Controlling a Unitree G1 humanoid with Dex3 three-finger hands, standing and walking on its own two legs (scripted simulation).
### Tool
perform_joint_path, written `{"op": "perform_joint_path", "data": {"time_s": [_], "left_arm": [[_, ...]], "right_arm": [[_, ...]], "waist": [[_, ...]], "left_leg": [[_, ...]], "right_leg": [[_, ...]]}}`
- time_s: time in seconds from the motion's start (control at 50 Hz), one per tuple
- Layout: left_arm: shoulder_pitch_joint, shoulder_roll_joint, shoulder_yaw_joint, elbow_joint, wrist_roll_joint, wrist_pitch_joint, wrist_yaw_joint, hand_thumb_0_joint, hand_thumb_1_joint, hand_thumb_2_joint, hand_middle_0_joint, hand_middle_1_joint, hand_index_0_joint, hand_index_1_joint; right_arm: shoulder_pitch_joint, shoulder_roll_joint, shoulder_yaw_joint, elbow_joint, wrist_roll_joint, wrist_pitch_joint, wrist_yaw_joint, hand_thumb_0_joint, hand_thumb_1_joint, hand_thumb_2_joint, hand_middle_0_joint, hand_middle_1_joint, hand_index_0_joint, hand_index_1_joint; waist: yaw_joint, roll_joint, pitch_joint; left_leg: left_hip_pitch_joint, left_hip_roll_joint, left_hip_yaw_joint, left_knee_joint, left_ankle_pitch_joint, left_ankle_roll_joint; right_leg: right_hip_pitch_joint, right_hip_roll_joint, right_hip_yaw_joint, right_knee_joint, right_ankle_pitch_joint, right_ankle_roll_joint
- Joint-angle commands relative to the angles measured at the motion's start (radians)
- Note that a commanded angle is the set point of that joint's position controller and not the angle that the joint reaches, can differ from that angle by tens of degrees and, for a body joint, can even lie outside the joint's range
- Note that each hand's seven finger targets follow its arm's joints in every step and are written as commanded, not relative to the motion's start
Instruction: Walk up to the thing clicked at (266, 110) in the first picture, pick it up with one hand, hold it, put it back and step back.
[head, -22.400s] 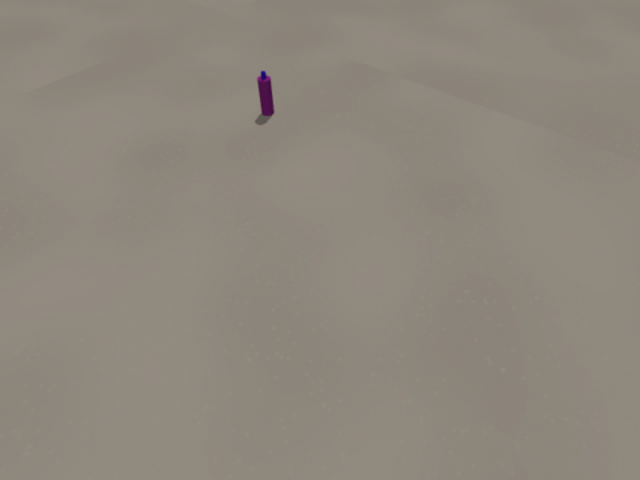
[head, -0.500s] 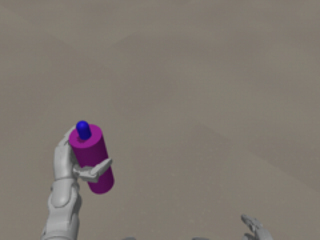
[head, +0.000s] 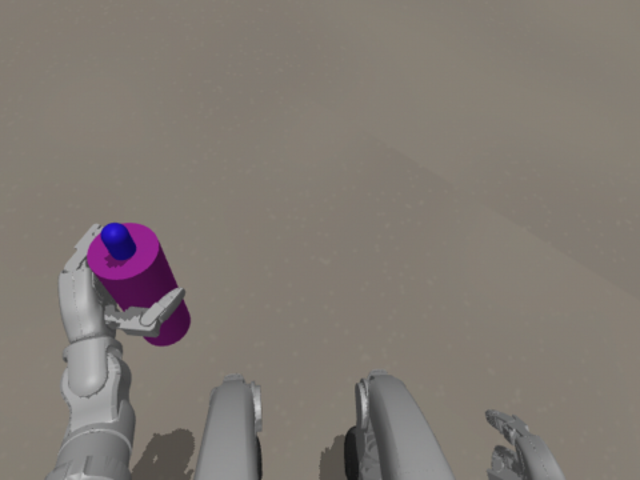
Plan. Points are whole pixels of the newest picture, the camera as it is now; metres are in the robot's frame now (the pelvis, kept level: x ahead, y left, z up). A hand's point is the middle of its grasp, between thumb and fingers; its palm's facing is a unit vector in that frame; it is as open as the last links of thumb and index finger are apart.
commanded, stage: crouch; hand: left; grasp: from the side
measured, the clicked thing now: (144, 285) +0.36 +0.22 -0.04
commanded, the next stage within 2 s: lower in 1.22 s
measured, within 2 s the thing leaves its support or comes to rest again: neither
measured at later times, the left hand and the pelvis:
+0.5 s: hand (164, 314) +0.37 +0.24 -0.23, palm faces +0.28 -0.96 -0.04, open 10.1 cm; pelvis -0.04 +0.00 -0.17, yaw -2 degrees
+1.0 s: hand (174, 323) +0.38 +0.25 -0.32, palm faces +0.26 -0.96 -0.04, open 10.1 cm; pelvis -0.05 +0.00 -0.26, yaw -4 degrees
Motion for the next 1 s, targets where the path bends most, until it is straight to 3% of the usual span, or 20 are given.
{"op": "perform_joint_path", "data": {"time_s": [0.0, 0.04, 0.06, 0.1, 0.12, 0.16, 0.18, 0.3, 0.34, 0.36, 0.46, 0.5, 0.6, 0.66, 0.68, 0.74, 0.78, 0.88, 0.92, 0.98], "left_arm": [[-0.339, 0.231, 0.106, -0.325, -0.049, -0.16, 0.0, 0.0, 0.124, 1.174, -1.209, -1.278, -1.205, -1.296], [-0.388, 0.216, 0.083, -0.323, -0.045, -0.165, -0.01, 0.0, 0.161, 1.205, -1.212, -1.295, -1.208, -1.313], [-0.376, 0.242, 0.115, -0.302, -0.046, -0.165, -0.012, 0.0, 0.178, 1.221, -1.23, -1.316, -1.227, -1.334], [-0.393, 0.239, 0.102, -0.289, -0.038, -0.169, -0.026, 0.0, 0.151, 1.236, -1.235, -1.332, -1.233, -1.35], [-0.396, 0.247, 0.12, -0.276, -0.042, -0.172, -0.026, 0.0, 0.163, 1.243, -1.242, -1.341, -1.24, -1.358], [-0.475, 0.244, 0.115, -0.253, -0.037, -0.18, -0.026, 0.0, 0.157, 1.259, -1.243, -1.355, -1.244, -1.371], [-0.484, 0.277, 0.146, -0.23, -0.039, -0.186, -0.02, 0.0, 0.143, 1.255, -1.242, -1.355, -1.243, -1.371], [-0.547, 0.372, 0.197, -0.235, -0.008, -0.209, -0.027, 0.0, 0.159, 1.304, -1.249, -1.385, -1.248, -1.404], [-0.587, 0.383, 0.2, -0.239, -0.01, -0.208, -0.034, 0.0, 0.139, 1.298, -1.246, -1.381, -1.243, -1.402], [-0.579, 0.403, 0.224, -0.221, -0.014, -0.205, -0.034, 0.0, 0.119, 1.302, -1.244, -1.379, -1.239, -1.403], [-0.588, 0.423, 0.244, -0.18, -0.014, -0.186, -0.053, 0.0, 0.096, 1.283, -1.222, -1.354, -1.216, -1.379], [-0.569, 0.397, 0.241, -0.121, -0.019, -0.176, -0.069, 0.0, 0.098, 1.275, -1.214, -1.346, -1.208, -1.371], [-0.646, 0.444, 0.261, -0.121, -0.013, -0.17, -0.088, 0.0, 0.091, 1.245, -1.21, -1.323, -1.205, -1.345], [-0.633, 0.455, 0.287, -0.095, -0.015, -0.169, -0.087, 0.0, 0.119, 1.257, -1.199, -1.322, -1.194, -1.344], [-0.635, 0.493, 0.308, -0.088, -0.014, -0.171, -0.086, 0.0, 0.117, 1.249, -1.194, -1.315, -1.191, -1.336], [-0.656, 0.488, 0.287, -0.085, -0.008, -0.176, -0.102, 0.0, 0.162, 1.234, -1.177, -1.295, -1.175, -1.313], [-0.667, 0.514, 0.299, -0.081, -0.008, -0.179, -0.108, 0.0, 0.168, 1.235, -1.183, -1.298, -1.183, -1.315], [-0.648, 0.551, 0.337, -0.078, -0.02, -0.184, -0.108, 0.0, 0.179, 1.219, -1.17, -1.279, -1.168, -1.296], [-0.645, 0.512, 0.302, -0.07, -0.017, -0.182, -0.116, 0.0, 0.163, 1.218, -1.177, -1.284, -1.175, -1.301], [-0.634, 0.554, 0.323, -0.075, -0.014, -0.179, -0.113, 0.0, 0.152, 1.221, -1.179, -1.284, -1.175, -1.304]], "right_arm": [[0.047, -0.177, -0.057, -0.082, 0.003, -0.018, 0.004, 0.0, -0.935, -0.917, 0.199, 0.3, 0.199, 0.3], [0.046, -0.179, -0.057, -0.07, 0.001, -0.013, 0.007, 0.0, -0.932, -0.917, 0.199, 0.299, 0.199, 0.299], [0.047, -0.179, -0.056, -0.064, 0.001, -0.011, 0.007, 0.0, -0.935, -0.917, 0.199, 0.299, 0.199, 0.299], [0.032, -0.18, -0.054, -0.062, -0.002, -0.009, 0.012, 0.0, -0.933, -0.917, 0.199, 0.299, 0.199, 0.299], [0.031, -0.181, -0.052, -0.059, -0.004, -0.009, 0.014, 0.0, -0.933, -0.916, 0.199, 0.299, 0.2, 0.299], [0.032, -0.183, -0.046, -0.048, -0.01, -0.01, 0.015, 0.0, -0.931, -0.916, 0.199, 0.299, 0.2, 0.299], [0.032, -0.185, -0.043, -0.045, -0.01, -0.01, 0.016, 0.0, -0.929, -0.915, 0.199, 0.3, 0.2, 0.3], [0.026, -0.199, -0.03, -0.028, -0.031, 0.0, 0.016, 0.0, -0.935, -0.919, 0.199, 0.3, 0.199, 0.3], [0.021, -0.198, -0.022, -0.029, -0.032, 0.005, 0.017, 0.0, -0.941, -0.92, 0.199, 0.299, 0.199, 0.299], [0.029, -0.2, -0.021, -0.027, -0.032, 0.009, 0.015, 0.0, -0.944, -0.921, 0.199, 0.3, 0.199, 0.3], [0.017, -0.21, -0.014, -0.023, -0.034, 0.017, 0.013, 0.0, -0.943, -0.921, 0.199, 0.3, 0.199, 0.3], [0.017, -0.212, -0.014, -0.021, -0.033, 0.021, 0.014, 0.0, -0.94, -0.92, 0.199, 0.3, 0.199, 0.3], [0.012, -0.226, -0.006, -0.024, -0.037, 0.028, 0.013, 0.0, -0.933, -0.916, 0.199, 0.3, 0.199, 0.3], [0.023, -0.233, 0.0, -0.02, -0.043, 0.034, 0.016, 0.0, -0.933, -0.917, 0.199, 0.3, 0.2, 0.3], [0.016, -0.236, 0.004, -0.023, -0.043, 0.036, 0.016, 0.0, -0.928, -0.916, 0.199, 0.3, 0.2, 0.3], [0.008, -0.238, 0.011, -0.02, -0.049, 0.04, 0.015, 0.0, -0.925, -0.914, 0.199, 0.3, 0.2, 0.3], [0.008, -0.243, 0.019, -0.013, -0.055, 0.04, 0.014, 0.0, -0.925, -0.914, 0.199, 0.3, 0.2, 0.3], [0.009, -0.261, 0.032, -0.01, -0.064, 0.044, 0.016, 0.0, -0.928, -0.915, 0.199, 0.3, 0.2, 0.3], [-0.001, -0.263, 0.037, -0.01, -0.069, 0.045, 0.018, 0.0, -0.931, -0.915, 0.199, 0.3, 0.2, 0.3], [0.007, -0.265, 0.045, -0.004, -0.073, 0.049, 0.017, 0.0, -0.933, -0.916, 0.199, 0.3, 0.2, 0.3]], "waist": [[0.039, 0.173, -0.632], [0.012, 0.162, -0.627], [0.021, 0.155, -0.643], [0.012, 0.16, -0.633], [0.019, 0.154, -0.644], [-0.009, 0.164, -0.653], [-0.001, 0.155, -0.649], [0.012, 0.256, -0.713], [-0.002, 0.272, -0.715], [0.0, 0.262, -0.73], [0.002, 0.27, -0.685], [-0.011, 0.236, -0.656], [-0.02, 0.223, -0.63], [-0.017, 0.221, -0.64], [-0.013, 0.204, -0.638], [-0.029, 0.21, -0.608], [-0.036, 0.217, -0.593], [-0.022, 0.247, -0.599], [-0.036, 0.26, -0.57], [-0.029, 0.255, -0.598]], "left_leg": [[0.314, -0.048, 0.006, -0.065, 0.34, 0.041], [0.251, -0.045, 0.002, -0.02, 0.307, 0.042], [0.229, -0.043, 0.0, 0.002, 0.301, 0.042], [0.179, -0.043, -0.003, 0.038, 0.263, 0.04], [0.158, -0.042, -0.002, 0.06, 0.253, 0.039], [0.125, -0.041, -0.008, 0.105, 0.232, 0.04], [0.093, -0.041, -0.008, 0.121, 0.204, 0.038], [0.073, -0.039, -0.006, 0.207, 0.163, 0.025], [0.03, -0.04, 0.001, 0.235, 0.146, 0.024], [0.014, -0.041, 0.0, 0.253, 0.164, 0.025], [-0.09, -0.044, 0.018, 0.324, 0.107, 0.027], [-0.141, -0.045, 0.021, 0.354, 0.071, 0.032], [-0.229, -0.05, 0.028, 0.421, 0.027, 0.038], [-0.243, -0.05, 0.025, 0.45, 0.047, 0.035], [-0.278, -0.051, 0.027, 0.464, 0.033, 0.037], [-0.303, -0.049, 0.029, 0.49, 0.001, 0.039], [-0.334, -0.049, 0.031, 0.515, -0.005, 0.041], [-0.325, -0.045, 0.018, 0.545, 0.012, 0.034], [-0.328, -0.044, 0.012, 0.546, 0.004, 0.031], [-0.346, -0.043, 0.015, 0.583, 0.05, 0.032]], "right_leg": [[0.138, 0.037, 0.042, -0.074, 0.334, -0.027], [0.079, 0.038, 0.041, -0.033, 0.31, -0.027], [0.062, 0.038, 0.042, -0.01, 0.299, -0.028], [0.002, 0.038, 0.037, 0.034, 0.259, -0.031], [-0.012, 0.039, 0.034, 0.058, 0.248, -0.03], [-0.087, 0.04, 0.02, 0.11, 0.229, -0.034], [-0.098, 0.04, 0.02, 0.127, 0.205, -0.034], [-0.229, 0.038, 0.0, 0.255, 0.155, -0.042], [-0.248, 0.037, -0.002, 0.287, 0.146, -0.042], [-0.243, 0.038, -0.004, 0.299, 0.159, -0.041], [-0.313, 0.037, -0.01, 0.369, 0.12, -0.042], [-0.332, 0.038, -0.014, 0.384, 0.101, -0.039], [-0.39, 0.036, -0.018, 0.435, 0.077, -0.036], [-0.388, 0.037, -0.027, 0.47, 0.094, -0.034], [-0.379, 0.039, -0.025, 0.474, 0.08, -0.032], [-0.41, 0.042, -0.028, 0.491, 0.058, -0.029], [-0.408, 0.044, -0.028, 0.507, 0.058, -0.027], [-0.438, 0.048, -0.044, 0.547, 0.072, -0.029], [-0.465, 0.049, -0.053, 0.564, 0.066, -0.032], [-0.432, 0.052, -0.048, 0.582, 0.11, -0.03]]}}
